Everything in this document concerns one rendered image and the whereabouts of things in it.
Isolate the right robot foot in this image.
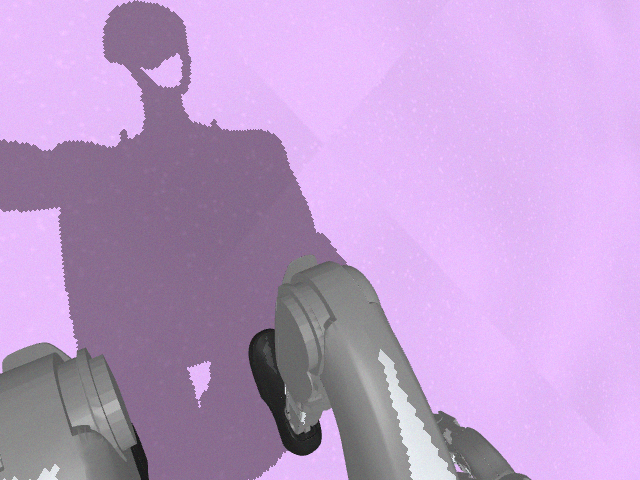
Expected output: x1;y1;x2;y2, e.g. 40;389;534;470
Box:
249;329;322;456

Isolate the left robot foot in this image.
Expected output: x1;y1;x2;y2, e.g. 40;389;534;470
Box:
130;422;149;480

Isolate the right robot hand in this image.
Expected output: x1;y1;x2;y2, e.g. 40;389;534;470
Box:
433;411;516;480

